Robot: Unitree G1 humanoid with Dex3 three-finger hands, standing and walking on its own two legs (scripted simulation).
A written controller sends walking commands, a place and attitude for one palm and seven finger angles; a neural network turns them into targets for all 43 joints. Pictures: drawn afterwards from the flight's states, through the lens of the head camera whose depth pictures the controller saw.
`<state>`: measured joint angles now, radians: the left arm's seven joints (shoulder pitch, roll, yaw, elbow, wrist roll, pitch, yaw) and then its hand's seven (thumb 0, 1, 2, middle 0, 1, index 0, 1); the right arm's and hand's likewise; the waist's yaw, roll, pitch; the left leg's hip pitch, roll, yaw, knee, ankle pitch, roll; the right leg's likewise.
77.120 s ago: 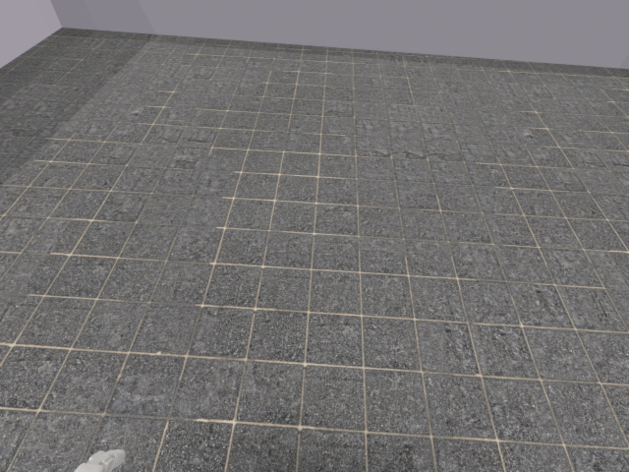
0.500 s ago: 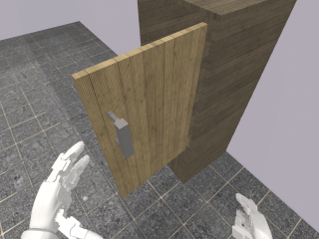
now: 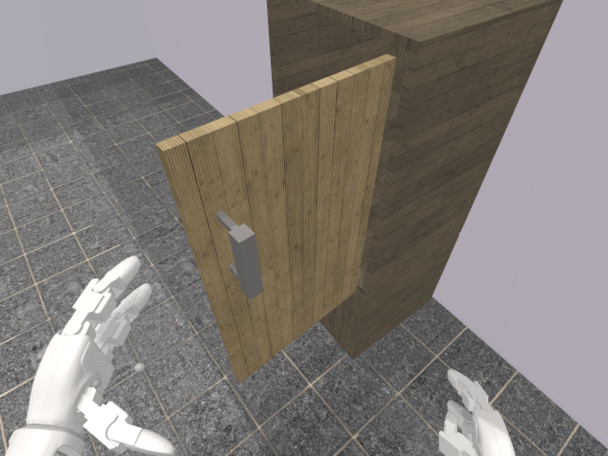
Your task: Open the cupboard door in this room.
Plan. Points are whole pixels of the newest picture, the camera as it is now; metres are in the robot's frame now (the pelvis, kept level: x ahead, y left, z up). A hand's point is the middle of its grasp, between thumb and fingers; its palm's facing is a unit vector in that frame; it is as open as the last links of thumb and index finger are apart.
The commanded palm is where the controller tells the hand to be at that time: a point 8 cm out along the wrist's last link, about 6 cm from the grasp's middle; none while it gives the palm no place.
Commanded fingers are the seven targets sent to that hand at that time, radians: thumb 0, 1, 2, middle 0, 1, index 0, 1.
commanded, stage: draw the hand back to the body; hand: left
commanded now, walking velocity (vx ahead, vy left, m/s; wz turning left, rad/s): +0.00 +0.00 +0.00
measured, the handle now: (238, 255) +0.35 +0.12 +0.10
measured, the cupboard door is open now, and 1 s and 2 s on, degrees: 94 94 94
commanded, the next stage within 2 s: step back with the hand held close in 1.32 s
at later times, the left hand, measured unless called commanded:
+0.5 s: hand (80, 340) +0.20 +0.24 +0.15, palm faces +0.31 -0.89 -0.34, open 14.4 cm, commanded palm +0.15 +0.28 +0.17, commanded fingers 0.00 0.17 0.58 -0.17 -0.30 -0.17 -0.30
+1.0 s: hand (36, 279) +0.23 +0.27 +0.20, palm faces +0.45 -0.80 -0.40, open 8.5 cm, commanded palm +0.18 +0.31 +0.21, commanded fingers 0.00 0.90 0.90 -0.20 -0.30 -0.20 -0.30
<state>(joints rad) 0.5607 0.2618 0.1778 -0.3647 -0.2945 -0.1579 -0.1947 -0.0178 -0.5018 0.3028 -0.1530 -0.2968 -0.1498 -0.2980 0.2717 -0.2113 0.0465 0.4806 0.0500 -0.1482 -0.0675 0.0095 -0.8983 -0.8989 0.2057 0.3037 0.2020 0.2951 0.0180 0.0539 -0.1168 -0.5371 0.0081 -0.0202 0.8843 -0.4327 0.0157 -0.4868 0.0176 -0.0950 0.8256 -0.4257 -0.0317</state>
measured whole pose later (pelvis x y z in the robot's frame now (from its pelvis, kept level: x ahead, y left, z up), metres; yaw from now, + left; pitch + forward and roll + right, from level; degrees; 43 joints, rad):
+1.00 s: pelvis +0.03 +0.01 +0.04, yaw -1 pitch -3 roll -1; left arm 0.47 0.35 0.35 -0.41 -0.07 -0.06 0.12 0.00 0.69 0.82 -0.20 -0.30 -0.20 -0.30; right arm 0.19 -0.22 0.03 0.62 0.00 -0.09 -0.07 0.01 -0.90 -0.90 0.21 0.30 0.20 0.30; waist 0.07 0.05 0.00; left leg -0.10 -0.01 0.02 0.41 -0.26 0.03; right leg -0.06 0.01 -0.05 0.37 -0.25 -0.01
